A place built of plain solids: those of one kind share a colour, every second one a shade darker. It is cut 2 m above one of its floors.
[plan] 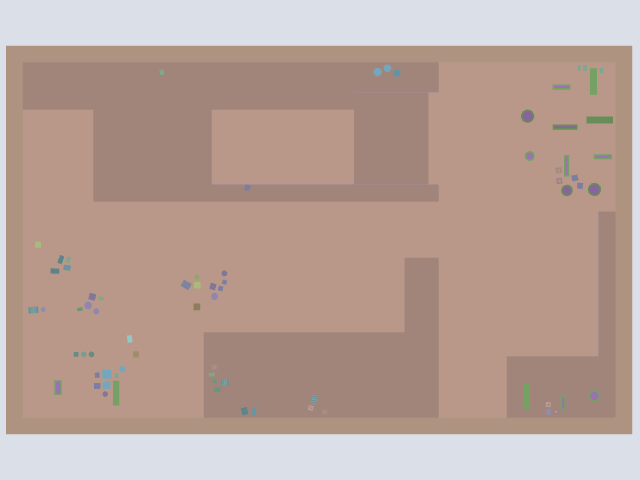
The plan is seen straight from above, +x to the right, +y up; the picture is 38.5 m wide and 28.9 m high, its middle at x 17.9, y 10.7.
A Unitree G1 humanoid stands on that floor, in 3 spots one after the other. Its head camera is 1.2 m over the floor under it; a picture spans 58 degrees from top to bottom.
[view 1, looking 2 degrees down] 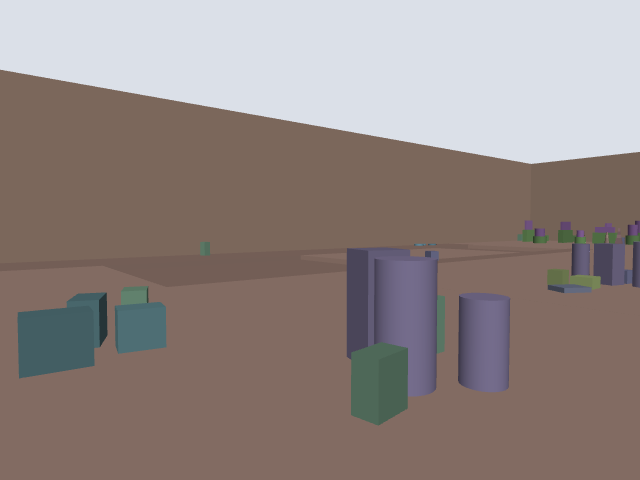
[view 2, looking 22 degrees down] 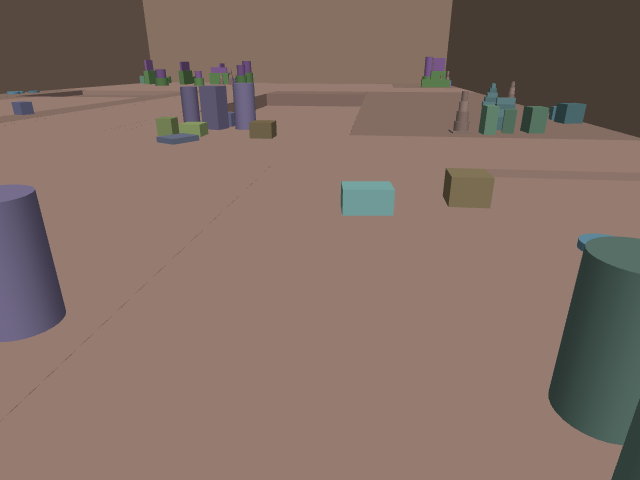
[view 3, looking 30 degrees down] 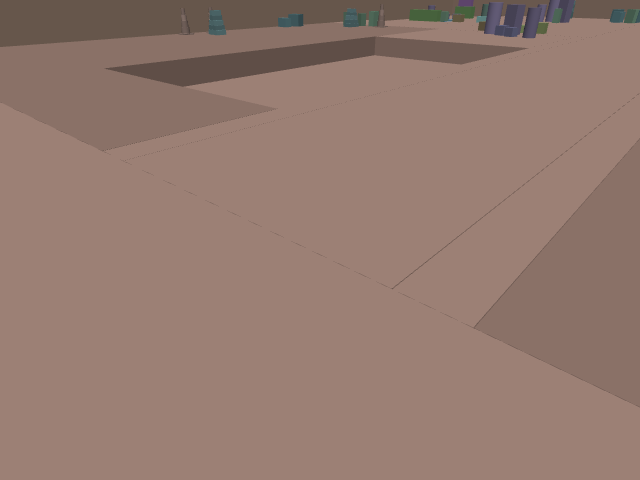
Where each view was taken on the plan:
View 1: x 1.46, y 4.61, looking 52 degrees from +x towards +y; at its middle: wall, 21.32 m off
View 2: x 2.75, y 4.70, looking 7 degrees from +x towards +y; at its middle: floor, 3.20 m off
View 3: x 26.48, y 13.44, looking -138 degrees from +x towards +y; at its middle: floor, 2.40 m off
